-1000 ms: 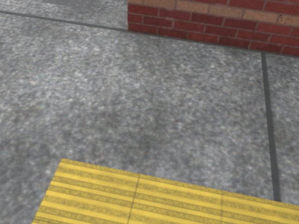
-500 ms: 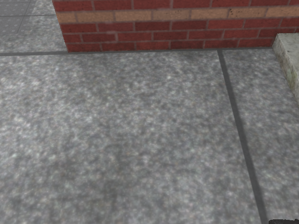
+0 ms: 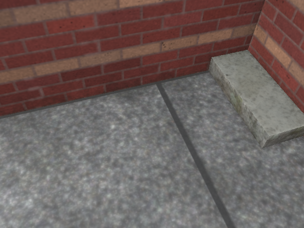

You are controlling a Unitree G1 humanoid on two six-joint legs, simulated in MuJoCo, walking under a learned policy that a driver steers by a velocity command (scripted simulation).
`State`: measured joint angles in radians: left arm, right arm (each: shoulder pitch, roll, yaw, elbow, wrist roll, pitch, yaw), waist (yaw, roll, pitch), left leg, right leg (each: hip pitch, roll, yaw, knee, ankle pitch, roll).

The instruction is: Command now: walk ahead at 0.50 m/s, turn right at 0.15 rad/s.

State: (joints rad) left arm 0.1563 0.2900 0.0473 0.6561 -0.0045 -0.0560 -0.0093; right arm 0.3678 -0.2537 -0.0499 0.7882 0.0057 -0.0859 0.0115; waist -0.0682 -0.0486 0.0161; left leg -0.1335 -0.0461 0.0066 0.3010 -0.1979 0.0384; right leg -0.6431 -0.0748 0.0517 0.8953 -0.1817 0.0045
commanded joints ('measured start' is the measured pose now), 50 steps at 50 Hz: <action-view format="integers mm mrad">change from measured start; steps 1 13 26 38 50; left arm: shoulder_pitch -94 248 74 113 32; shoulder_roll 12 156 124 90 52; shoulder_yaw -9 53 39 18 3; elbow -79 -20 97 159 204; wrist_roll -3 6 3 -2 30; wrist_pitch -22 -22 -35 64 53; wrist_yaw -10 -3 15 29 45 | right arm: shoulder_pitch -55 30 -201 -249 -257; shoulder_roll -176 -176 -43 -106 -60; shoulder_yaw -38 -21 5 -5 -6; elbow -61 -57 -121 -126 -38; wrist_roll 13 38 -10 -15 -25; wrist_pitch -12 -9 32 63 77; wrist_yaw -3 -11 9 1 -33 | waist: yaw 6 193 83 77 41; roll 130 -125 -15 131 -83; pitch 4 -271 -43 -157 27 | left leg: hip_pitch -28 -661 -341 -17 -62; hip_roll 221 70 105 312 58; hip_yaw -138 -142 -28 -314 -37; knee -135 980 362 47 158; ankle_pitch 217 -327 246 355 -70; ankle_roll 165 -27 -57 205 -35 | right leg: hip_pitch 52 940 483 171 180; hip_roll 5 -325 -124 1 -26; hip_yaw -29 529 -97 10 49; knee -191 -562 -656 62 -576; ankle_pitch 149 -143 619 -424 -373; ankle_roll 9 -274 -195 61 -35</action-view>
